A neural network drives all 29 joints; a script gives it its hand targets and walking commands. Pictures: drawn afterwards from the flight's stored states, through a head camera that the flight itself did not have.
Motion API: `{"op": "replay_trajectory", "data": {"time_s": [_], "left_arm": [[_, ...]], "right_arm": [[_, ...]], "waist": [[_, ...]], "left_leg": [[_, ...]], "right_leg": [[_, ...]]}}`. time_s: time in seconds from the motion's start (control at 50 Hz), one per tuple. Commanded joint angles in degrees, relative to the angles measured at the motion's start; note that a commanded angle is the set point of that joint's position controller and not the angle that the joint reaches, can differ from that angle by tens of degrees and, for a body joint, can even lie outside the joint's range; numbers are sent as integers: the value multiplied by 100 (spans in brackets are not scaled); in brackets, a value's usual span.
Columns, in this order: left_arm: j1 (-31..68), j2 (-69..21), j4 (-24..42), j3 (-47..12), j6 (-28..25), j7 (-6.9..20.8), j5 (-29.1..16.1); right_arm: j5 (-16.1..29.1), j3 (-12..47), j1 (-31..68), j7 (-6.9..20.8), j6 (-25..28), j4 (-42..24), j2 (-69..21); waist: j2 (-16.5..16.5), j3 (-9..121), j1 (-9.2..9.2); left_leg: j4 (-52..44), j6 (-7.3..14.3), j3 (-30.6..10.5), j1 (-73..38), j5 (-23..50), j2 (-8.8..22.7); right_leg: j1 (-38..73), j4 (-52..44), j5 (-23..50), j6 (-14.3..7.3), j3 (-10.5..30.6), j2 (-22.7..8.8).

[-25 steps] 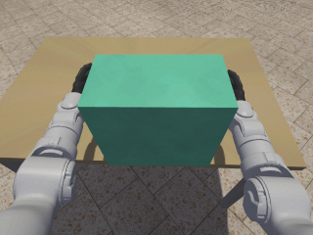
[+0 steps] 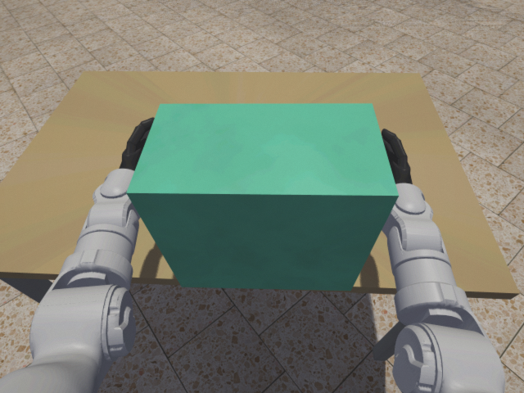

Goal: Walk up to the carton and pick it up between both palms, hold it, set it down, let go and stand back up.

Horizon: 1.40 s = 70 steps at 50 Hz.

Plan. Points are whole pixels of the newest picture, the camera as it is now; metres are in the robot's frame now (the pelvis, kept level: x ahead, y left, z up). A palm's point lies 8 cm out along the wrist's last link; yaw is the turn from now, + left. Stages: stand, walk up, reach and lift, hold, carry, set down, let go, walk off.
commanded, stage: reach and lift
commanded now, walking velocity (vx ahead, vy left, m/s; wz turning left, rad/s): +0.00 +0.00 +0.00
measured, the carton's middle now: (265, 206) +0.41 +0.00 +0.06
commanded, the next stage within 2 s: none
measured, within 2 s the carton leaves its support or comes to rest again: leaves its support in 0.38 s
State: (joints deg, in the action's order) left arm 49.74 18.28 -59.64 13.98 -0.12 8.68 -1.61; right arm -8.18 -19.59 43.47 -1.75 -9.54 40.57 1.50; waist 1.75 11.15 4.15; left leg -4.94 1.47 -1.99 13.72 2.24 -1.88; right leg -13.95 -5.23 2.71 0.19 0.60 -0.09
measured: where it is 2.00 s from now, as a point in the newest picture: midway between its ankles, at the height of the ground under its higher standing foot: outside the picture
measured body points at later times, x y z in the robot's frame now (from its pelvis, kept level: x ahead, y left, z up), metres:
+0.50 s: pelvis -0.02 +0.00 +0.00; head +0.01 -0.01 +0.45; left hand +0.43 +0.19 +0.14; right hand +0.39 -0.21 +0.12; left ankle -0.03 +0.10 -0.75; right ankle -0.03 -0.12 -0.75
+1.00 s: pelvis -0.02 -0.01 +0.00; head -0.02 -0.01 +0.45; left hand +0.41 +0.19 +0.17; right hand +0.39 -0.20 +0.16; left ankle -0.03 +0.10 -0.75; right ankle -0.03 -0.12 -0.75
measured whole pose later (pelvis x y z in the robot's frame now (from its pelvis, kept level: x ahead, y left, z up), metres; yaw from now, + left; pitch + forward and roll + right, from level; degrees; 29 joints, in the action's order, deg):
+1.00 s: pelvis -0.02 -0.01 +0.00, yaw +0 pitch +9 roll +0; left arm 41.2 13.9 -31.9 15.5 24.4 5.8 1.2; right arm 2.9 -9.0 41.3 -3.9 -25.5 30.2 8.2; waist 0.8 9.9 3.1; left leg -1.1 1.0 -1.2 8.2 0.9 -1.5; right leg -6.6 -5.0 3.2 -0.3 1.2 0.3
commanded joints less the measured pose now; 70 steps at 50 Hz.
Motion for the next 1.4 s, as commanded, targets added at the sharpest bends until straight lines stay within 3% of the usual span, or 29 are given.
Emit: {"op": "replay_trajectory", "data": {"time_s": [0.0,0.18,0.32,0.5,0.6,0.74,0.92,1.14,1.38], "left_arm": [[2228,-2470,850,-1001,-29,646,115],[2145,-2934,2094,-1383,561,577,-65],[2495,-3215,2868,-1574,858,526,-166],[2601,-2932,2678,-1277,1216,517,-7],[2675,-2839,2666,-1144,1397,508,38],[2819,-3013,3192,-1331,1613,512,-127],[2607,-3128,4003,-1576,2159,519,-292],[2328,-3034,4820,-1513,3050,514,-249],[2287,-2904,5424,-1404,3795,571,-127]], "right_arm": [[79,1421,2392,371,187,-720,-2209],[476,2062,2593,412,-119,-1456,-2387],[718,2433,3022,465,-303,-2098,-2533],[680,2233,3051,524,-646,-1855,-2310],[682,2138,3190,565,-766,-1780,-2238],[963,2445,3459,546,-913,-2104,-2332],[1611,2866,3342,378,-1249,-2393,-2080],[2308,3114,3320,72,-1750,-2921,-1683],[2624,3122,3430,-138,-2173,-3390,-1356]], "waist": [[180,2501,116],[249,2904,13],[164,3078,-50],[58,2211,-93],[-8,2128,-111],[-17,2633,-94],[101,2503,-66],[-13,2074,-122],[-82,1814,-132]], "left_leg": [[459,-211,305,-367,2249,142],[844,-249,227,-1073,2859,169],[846,-175,174,-1012,2468,179],[519,-35,148,-474,963,208],[492,31,166,-434,711,223],[526,29,147,-606,984,221],[819,-201,118,-1034,1504,153],[888,-241,125,-980,1343,109],[776,-141,150,-1035,779,101]], "right_leg": [[2455,354,2643,-31,138,-39],[2379,354,2766,-142,151,14],[2577,507,2643,-109,145,-3],[2404,493,1318,43,150,-46],[2248,455,789,72,131,-45],[2583,561,1340,8,169,-58],[2680,663,1861,-41,245,37],[2868,826,1797,61,306,71],[2759,928,1244,220,287,71]]}}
